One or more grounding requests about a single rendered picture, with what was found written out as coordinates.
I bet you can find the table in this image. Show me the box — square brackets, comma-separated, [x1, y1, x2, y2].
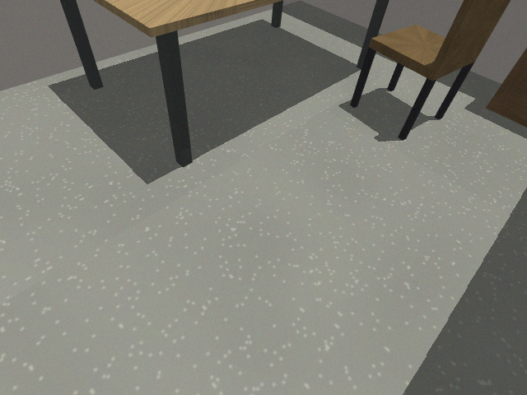
[60, 0, 389, 167]

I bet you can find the chair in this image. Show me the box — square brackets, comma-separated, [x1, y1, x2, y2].
[350, 0, 511, 140]

